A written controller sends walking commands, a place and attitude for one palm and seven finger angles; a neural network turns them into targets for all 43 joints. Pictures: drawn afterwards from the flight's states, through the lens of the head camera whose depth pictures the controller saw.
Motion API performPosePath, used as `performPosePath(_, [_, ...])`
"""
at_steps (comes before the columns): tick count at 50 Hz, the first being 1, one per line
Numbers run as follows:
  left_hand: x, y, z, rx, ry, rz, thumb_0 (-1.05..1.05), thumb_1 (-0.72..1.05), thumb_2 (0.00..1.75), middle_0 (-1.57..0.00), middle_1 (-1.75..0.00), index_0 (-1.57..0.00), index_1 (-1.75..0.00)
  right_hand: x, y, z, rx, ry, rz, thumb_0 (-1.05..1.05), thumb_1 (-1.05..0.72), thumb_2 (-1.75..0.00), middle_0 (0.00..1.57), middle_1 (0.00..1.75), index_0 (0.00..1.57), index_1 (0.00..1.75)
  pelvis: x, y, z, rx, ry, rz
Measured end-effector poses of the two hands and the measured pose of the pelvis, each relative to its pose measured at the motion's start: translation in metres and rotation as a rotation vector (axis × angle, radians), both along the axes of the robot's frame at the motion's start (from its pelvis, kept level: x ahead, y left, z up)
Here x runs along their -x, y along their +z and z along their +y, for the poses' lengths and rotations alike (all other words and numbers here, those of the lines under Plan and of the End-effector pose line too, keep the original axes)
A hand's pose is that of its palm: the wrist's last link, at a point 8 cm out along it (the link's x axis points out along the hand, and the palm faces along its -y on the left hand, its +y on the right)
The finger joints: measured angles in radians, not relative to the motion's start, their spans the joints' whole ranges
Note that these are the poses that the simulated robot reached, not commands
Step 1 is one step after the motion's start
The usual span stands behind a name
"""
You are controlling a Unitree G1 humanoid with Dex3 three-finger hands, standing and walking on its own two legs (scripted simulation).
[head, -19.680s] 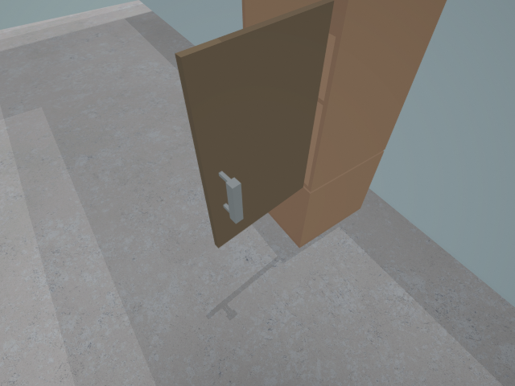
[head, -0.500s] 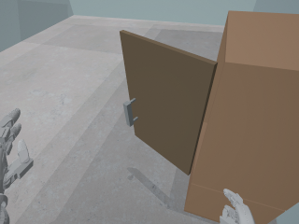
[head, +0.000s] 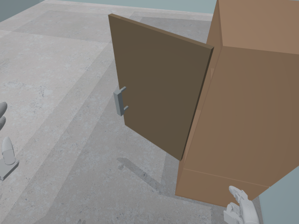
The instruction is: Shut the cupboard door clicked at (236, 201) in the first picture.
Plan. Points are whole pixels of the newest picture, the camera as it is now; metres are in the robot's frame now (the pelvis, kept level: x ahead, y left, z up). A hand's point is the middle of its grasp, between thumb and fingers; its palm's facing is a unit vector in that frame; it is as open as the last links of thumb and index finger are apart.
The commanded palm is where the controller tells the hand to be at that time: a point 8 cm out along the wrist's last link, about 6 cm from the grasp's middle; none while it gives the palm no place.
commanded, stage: step back with the hand held close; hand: left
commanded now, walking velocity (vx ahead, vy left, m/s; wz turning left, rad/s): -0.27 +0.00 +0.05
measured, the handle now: (122, 101) +0.65 +0.16 -0.10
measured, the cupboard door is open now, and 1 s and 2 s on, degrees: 65 65 65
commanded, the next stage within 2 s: stop stepping back and stand still in 1.02 s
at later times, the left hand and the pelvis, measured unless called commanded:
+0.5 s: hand out of the picture +0.12 +0.27 +0.16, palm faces +0.43 -0.76 -0.48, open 7.4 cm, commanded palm +0.05 +0.30 +0.18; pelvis -0.08 +0.00 -0.01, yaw +2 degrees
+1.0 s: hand out of the picture +0.01 +0.30 +0.18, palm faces +0.53 -0.73 -0.42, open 7.4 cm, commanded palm -0.05 +0.32 +0.18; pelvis -0.16 +0.00 -0.01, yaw +7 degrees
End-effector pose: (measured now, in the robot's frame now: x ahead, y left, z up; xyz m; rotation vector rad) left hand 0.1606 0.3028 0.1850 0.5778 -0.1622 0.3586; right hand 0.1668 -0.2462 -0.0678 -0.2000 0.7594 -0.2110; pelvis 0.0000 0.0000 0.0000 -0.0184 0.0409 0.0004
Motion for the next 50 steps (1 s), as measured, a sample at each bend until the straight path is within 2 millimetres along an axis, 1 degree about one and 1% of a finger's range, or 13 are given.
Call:
performPosePath(6, [0.029,-0.007,0.011,0.014,0.026,-0.04,0.01,0.89,0.89,-0.21,-0.3,-0.21,-0.3,0.021,0.002,0.008,0.039,0.033,-0.004,0.02,-0.9,-0.89,0.21,0.3,0.2,0.3,0.021,-0.003,0.006,0.009,0.009,-0.014])
performPosePath(12, [0.052,-0.004,0.02,-0.002,0.062,-0.114,0.01,0.89,0.89,-0.21,-0.3,-0.21,-0.3,0.041,-0.003,0.016,0.054,0.075,0.004,0.02,-0.9,-0.89,0.21,0.3,0.2,0.3,0.039,-0.008,0.009,0.016,0.039,-0.027])
performPosePath(15, [0.061,0.0,0.02,-0.01,0.071,-0.145,0.01,0.89,0.89,-0.21,-0.3,-0.21,-0.3,0.05,-0.007,0.019,0.049,0.092,0.017,0.02,-0.9,-0.89,0.21,0.3,0.2,0.3,0.047,-0.009,0.009,0.02,0.047,-0.021])
performPosePath(19, [0.07,0.0,0.016,-0.026,0.054,-0.152,0.01,0.89,0.9,-0.21,-0.3,-0.21,-0.3,0.061,-0.01,0.021,0.039,0.109,0.028,0.02,-0.9,-0.89,0.21,0.3,0.2,0.3,0.06,-0.01,0.004,0.021,0.04,-0.011])
performPosePath(25, [0.085,-0.005,0.001,-0.034,-0.005,-0.124,0.01,0.89,0.9,-0.21,-0.3,-0.21,-0.3,0.077,-0.01,0.013,0.033,0.111,0.018,0.02,-0.9,-0.89,0.21,0.3,0.2,0.3,0.083,-0.012,-0.004,0.027,0.037,-0.013])
performPosePath(30, [0.105,0.001,-0.009,-0.075,-0.027,-0.144,0.01,0.89,0.89,-0.21,-0.3,-0.21,-0.3,0.092,-0.008,0.001,0.045,0.096,0.003,0.02,-0.9,-0.89,0.21,0.3,0.2,0.3,0.096,-0.014,-0.011,0.021,0.052,-0.017])
performPosePath(35, [0.126,0.012,-0.007,-0.084,0.006,-0.203,0.01,0.89,0.89,-0.21,-0.31,-0.22,-0.3,0.108,-0.008,-0.008,0.067,0.089,0.024,0.02,-0.9,-0.89,0.21,0.3,0.2,0.3,0.106,-0.013,-0.012,0.013,0.078,-0.01])
performPosePath(38, [0.137,0.01,0.0,-0.061,0.027,-0.22,0.01,0.89,0.89,-0.21,-0.3,-0.21,-0.3,0.121,-0.008,-0.008,0.077,0.077,0.046,0.02,-0.9,-0.89,0.21,0.3,0.2,0.3,0.113,-0.012,-0.008,0.018,0.093,-0.014])
performPosePath(41, [0.147,0.002,0.009,-0.034,0.039,-0.215,0.01,0.89,0.89,-0.21,-0.3,-0.21,-0.3,0.133,-0.008,-0.004,0.089,0.066,0.054,0.02,-0.9,-0.89,0.21,0.3,0.2,0.3,0.122,-0.014,-0.002,0.029,0.101,-0.02])
performPosePath(44, [0.157,-0.004,0.019,-0.033,0.047,-0.2,0.01,0.89,0.89,-0.21,-0.3,-0.21,-0.3,0.141,-0.008,0.005,0.103,0.073,0.039,0.02,-0.9,-0.89,0.2,0.3,0.2,0.3,0.134,-0.015,0.003,0.063,0.112,-0.028])
performPosePath(47, [0.172,0.001,0.027,-0.039,0.054,-0.211,0.01,0.89,0.89,-0.21,-0.3,-0.21,-0.3,0.148,-0.007,0.02,0.088,0.103,0.031,0.02,-0.9,-0.89,0.2,0.3,0.2,0.3,0.146,-0.013,0.005,0.094,0.133,-0.022])
performPosePath(50, [0.194,0.01,0.031,-0.039,0.062,-0.24,0.01,0.89,0.89,-0.21,-0.3,-0.21,-0.3,0.15,-0.002,0.037,0.055,0.14,0.007,0.02,-0.9,-0.89,0.2,0.3,0.2,0.3,0.158,-0.01,0.005,0.102,0.121,0.009])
